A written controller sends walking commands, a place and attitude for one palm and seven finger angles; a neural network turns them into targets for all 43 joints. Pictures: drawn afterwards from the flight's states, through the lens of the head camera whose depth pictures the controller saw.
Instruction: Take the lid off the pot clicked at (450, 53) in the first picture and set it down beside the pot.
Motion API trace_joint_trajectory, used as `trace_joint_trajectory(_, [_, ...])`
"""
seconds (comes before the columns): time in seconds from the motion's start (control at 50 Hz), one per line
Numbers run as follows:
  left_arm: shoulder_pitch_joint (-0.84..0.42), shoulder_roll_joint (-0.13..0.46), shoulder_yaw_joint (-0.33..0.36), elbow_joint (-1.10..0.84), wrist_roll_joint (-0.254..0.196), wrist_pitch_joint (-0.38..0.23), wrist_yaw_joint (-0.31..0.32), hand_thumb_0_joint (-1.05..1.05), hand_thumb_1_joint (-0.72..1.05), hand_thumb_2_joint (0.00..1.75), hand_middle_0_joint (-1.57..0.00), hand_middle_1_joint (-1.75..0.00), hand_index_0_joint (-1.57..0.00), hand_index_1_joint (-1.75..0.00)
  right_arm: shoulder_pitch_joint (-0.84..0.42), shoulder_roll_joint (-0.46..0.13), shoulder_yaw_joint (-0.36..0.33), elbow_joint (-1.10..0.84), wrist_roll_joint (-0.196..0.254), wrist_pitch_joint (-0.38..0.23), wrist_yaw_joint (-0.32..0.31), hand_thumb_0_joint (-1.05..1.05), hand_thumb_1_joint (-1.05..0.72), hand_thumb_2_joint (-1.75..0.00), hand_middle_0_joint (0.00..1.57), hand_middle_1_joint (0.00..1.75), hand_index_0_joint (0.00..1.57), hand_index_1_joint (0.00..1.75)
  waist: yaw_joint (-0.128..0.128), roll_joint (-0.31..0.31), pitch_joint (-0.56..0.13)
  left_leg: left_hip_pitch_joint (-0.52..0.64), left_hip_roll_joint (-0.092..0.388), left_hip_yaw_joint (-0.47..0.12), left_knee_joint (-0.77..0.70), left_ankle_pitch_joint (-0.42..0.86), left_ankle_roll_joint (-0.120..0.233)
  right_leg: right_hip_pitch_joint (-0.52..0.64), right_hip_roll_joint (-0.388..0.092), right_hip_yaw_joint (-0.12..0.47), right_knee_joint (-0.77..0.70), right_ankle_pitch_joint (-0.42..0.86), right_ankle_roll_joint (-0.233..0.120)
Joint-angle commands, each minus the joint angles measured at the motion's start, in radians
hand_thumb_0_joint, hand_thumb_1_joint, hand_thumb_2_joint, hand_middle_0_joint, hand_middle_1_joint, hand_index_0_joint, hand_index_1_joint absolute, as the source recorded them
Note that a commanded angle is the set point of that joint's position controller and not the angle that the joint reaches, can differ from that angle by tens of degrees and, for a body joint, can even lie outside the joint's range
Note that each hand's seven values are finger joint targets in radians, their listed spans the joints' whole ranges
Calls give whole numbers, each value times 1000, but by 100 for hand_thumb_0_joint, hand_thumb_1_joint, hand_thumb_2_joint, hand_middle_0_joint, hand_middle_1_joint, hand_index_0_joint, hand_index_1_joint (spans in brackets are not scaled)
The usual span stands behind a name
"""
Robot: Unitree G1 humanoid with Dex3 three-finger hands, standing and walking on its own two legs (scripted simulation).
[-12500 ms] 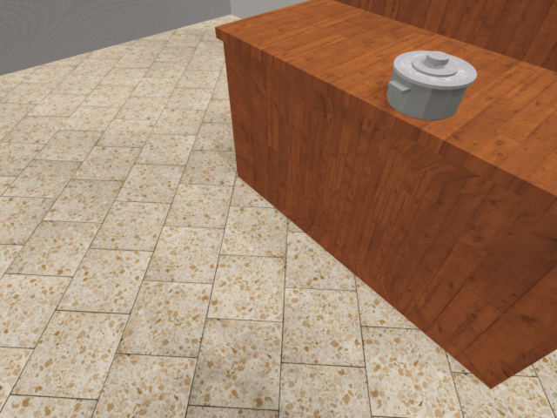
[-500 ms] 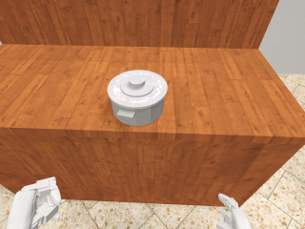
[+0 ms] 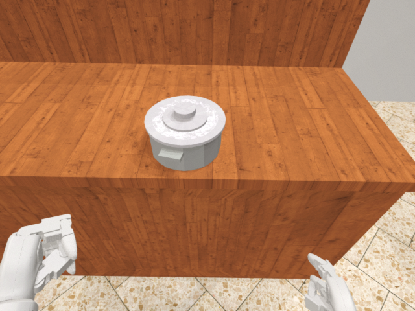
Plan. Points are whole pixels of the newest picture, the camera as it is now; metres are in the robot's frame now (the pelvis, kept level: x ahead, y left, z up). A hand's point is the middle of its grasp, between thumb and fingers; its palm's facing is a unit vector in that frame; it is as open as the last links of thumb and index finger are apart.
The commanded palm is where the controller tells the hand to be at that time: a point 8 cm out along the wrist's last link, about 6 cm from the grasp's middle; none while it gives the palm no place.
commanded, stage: raise the hand higher, near the body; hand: left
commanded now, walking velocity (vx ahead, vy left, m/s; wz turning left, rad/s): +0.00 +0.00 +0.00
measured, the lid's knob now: (184, 110) +0.52 +0.13 +0.12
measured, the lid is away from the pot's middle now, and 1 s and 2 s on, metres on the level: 0.00 0.00 0.00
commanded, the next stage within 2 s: reach forward and open the fingers in 0.20 s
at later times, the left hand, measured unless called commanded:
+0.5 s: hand (64, 235) +0.17 +0.24 +0.14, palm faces +0.24 -0.35 -0.91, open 3.0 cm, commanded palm +0.14 +0.26 +0.18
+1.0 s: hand (73, 210) +0.21 +0.24 +0.15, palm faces -0.09 -0.08 -0.99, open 6.3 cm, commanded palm +0.19 +0.23 +0.22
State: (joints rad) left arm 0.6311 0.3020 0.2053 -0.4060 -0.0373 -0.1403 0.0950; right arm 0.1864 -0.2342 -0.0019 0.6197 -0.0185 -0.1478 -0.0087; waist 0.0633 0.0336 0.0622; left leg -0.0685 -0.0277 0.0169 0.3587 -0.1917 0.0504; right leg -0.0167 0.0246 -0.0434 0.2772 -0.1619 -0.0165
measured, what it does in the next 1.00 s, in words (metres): stands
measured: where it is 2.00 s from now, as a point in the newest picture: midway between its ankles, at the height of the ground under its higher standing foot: outside the picture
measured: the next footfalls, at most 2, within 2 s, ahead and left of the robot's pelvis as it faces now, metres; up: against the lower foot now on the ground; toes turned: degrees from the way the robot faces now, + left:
none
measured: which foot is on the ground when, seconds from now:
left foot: down 0.00-1.00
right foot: down 0.00-1.00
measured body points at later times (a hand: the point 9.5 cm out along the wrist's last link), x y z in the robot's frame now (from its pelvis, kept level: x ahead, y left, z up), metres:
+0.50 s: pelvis -0.02 -0.01 -0.01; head -0.02 -0.04 +0.44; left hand +0.16 +0.25 +0.19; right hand +0.19 -0.22 -0.10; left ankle +0.01 +0.08 -0.75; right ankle +0.00 -0.11 -0.75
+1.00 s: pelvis -0.04 -0.03 +0.00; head -0.05 -0.08 +0.44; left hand +0.21 +0.24 +0.20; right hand +0.21 -0.24 -0.09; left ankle +0.01 +0.08 -0.75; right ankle +0.00 -0.11 -0.75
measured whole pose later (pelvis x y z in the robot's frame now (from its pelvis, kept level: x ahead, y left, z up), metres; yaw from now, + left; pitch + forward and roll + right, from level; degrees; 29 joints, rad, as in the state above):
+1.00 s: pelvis -0.04 -0.03 +0.00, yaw +1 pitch -5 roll +0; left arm 0.05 0.68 0.05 -0.28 0.71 0.17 -0.33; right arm 0.06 -0.31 0.04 0.60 0.03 0.07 0.00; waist 0.09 0.13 0.04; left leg -0.16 -0.02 0.00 0.39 -0.14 0.02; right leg -0.14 0.03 -0.06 0.40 -0.17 -0.05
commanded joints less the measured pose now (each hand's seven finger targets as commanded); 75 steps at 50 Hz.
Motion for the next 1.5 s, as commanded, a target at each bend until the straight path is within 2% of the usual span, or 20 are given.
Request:
trace_joint_trajectory(0.0, [-104,175,125,-291,0,-76,21,0,90,90,-130,-150,-130,-150,-106,-130,-37,-150,-1,-59,-14,0,-90,-90,20,30,20,30,-5,40,-74,21,21,-63,-70,119,-22,-49,35,6,-54,44,-2])
trace_joint_trajectory(0.06, [-70,167,149,-229,-9,-75,24,0,90,90,-130,-150,-130,-150,-113,-117,-35,-139,-3,-52,-20,0,-90,-90,20,30,20,30,3,-7,-47,18,18,-50,-65,124,-22,-53,31,9,-67,40,-4])
trace_joint_trajectory(0.14, [-97,122,100,-253,-11,-78,11,0,90,90,-130,-150,-130,-150,-115,-117,-28,-135,-1,-54,-10,0,-90,-90,20,30,20,30,-3,52,-42,26,21,-56,-71,136,-27,-54,31,6,-55,49,-5])
trace_joint_trajectory(0.28, [-157,199,199,-271,-25,-96,23,0,90,90,-130,-150,-130,-150,-138,-114,-28,-133,-1,-55,-19,0,-90,-90,20,30,20,30,5,4,-52,31,13,-39,-56,102,-24,-59,29,24,-89,21,-1])
trace_joint_trajectory(0.3, [-223,392,106,-350,374,2,52,0,87,92,-129,-146,-129,-146,-140,-180,-1,-167,-26,3,-8,0,-90,-90,20,30,20,30,7,148,-83,-95,-6,-29,-33,116,-28,-122,20,20,52,27,-1])
trace_joint_trajectory(0.34, [-260,255,49,-406,379,80,72,0,80,96,-127,-139,-127,-139,-155,-135,-7,-200,-10,55,12,0,-90,-90,20,30,20,30,7,176,-52,-153,5,-51,-49,103,-38,-128,19,-30,98,3,-23])
trace_joint_trajectory(0.4, [-117,381,117,-373,578,198,66,0,71,103,-125,-129,-125,-129,-172,-162,-16,-234,11,140,27,0,-90,-90,20,30,20,30,61,107,-170,-175,-1,-16,-8,102,-27,-71,33,13,125,-12,-26])
trace_joint_trajectory(0.46, [-254,440,96,-293,691,260,28,0,61,109,-122,-118,-122,-118,-229,-158,-14,-227,23,206,15,0,-90,-90,20,30,20,30,42,-33,-143,-174,-9,-5,23,80,-13,-125,23,42,107,-65,-19])
trace_joint_trajectory(0.52, [-355,493,83,-228,755,287,-32,0,52,115,-120,-107,-120,-107,-250,-158,-18,-212,40,217,2,0,-90,-90,20,30,20,30,36,-28,-191,-137,-4,-13,29,71,-4,-127,13,52,98,-84,-9])
trace_joint_trajectory(0.58, [-429,492,36,-241,766,319,-111,0,42,122,-117,-97,-117,-97,-312,-157,-13,-225,53,204,2,0,-90,-90,20,30,20,30,33,25,-238,-95,-9,-30,28,101,-1,-123,20,51,96,-36,-4])
trace_joint_trajectory(0.8, [-721,646,67,-52,783,319,-320,0,6,145,-105,-58,-105,-58,-306,-164,9,-171,44,180,-9,0,-90,-90,20,30,20,30,23,17,-163,-94,-26,-22,-19,124,1,-90,10,37,44,4,3])
trace_joint_trajectory(0.92, [-791,609,6,-37,756,303,-394,0,-12,157,-98,-36,-98,-36,-311,-157,8,-192,45,169,0,0,-90,-90,20,30,20,30,24,28,-220,-52,-43,-8,-17,152,8,-61,13,41,32,44,10])
trace_joint_trajectory(1.02, [-977,662,8,75,782,293,-417,0,-27,163,-92,-19,-92,-19,-305,-165,12,-183,52,170,-14,0,-90,-90,20,30,20,30,12,-1,-176,-72,-43,-2,-35,48,9,-96,12,55,-3,-92,15])
trace_joint_trajectory(1.1, [-1068,691,30,9,785,256,-416,0,-36,165,-88,-8,-88,-8,-317,-159,8,-186,49,142,-6,0,-90,-90,20,30,20,30,29,66,-303,-27,-50,-10,-24,100,11,-36,5,67,13,-44,0])
trace_joint_trajectory(1.18, [-973,608,-11,167,775,290,-421,0,-35,161,-87,-8,-87,-8,-297,-171,-2,-187,58,152,4,0,-90,-90,20,30,20,30,14,27,-176,-76,-39,-10,-50,39,0,-111,25,58,-12,-97,4])
trace_joint_trajectory(1.22, [-1072,613,-38,205,782,300,-431,0,-35,160,-87,-8,-87,-8,-295,-172,6,-185,61,168,4,0,-90,-90,20,30,20,30,16,-27,-131,-103,-37,-2,-69,-6,1,-121,14,51,-17,-160,7])
trace_joint_trajectory(1.3, [-1239,633,-61,86,804,283,-422,0,-34,159,-87,-8,-87,-8,-324,-168,4,-192,64,141,9,0,-90,-90,20,30,20,30,17,73,-289,-36,-41,-17,-72,-11,7,-82,13,58,4,-162,-6])
trace_joint_trajectory(1.4, [-1284,684,-14,226,827,306,-417,0,-34,158,-86,-8,-86,-8,-301,-172,9,-168,60,144,7,0,-90,-90,20,30,20,30,23,7,-235,-76,-36,-24,-92,-21,4,-93,21,52,0,-164,-9])
trace_joint_trajectory(1.44, [-1282,647,-45,296,826,312,-418,0,-34,158,-86,-8,-86,-8,-285,-172,8,-168,65,160,8,0,-90,-90,20,30,20,30,19,-18,-164,-110,-30,-16,-101,-60,-1,-130,19,45,-7,-203,-6])
trace_joint_trajectory(1.48, [-1265,591,-77,276,820,319,-424,0,-34,158,-86,-8,-86,-8,-298,-169,2,-184,72,158,20,0,-90,-90,20,30,20,30,17,13,-193,-95,-31,-19,-94,-43,-2,-131,29,46,4,-175,-11])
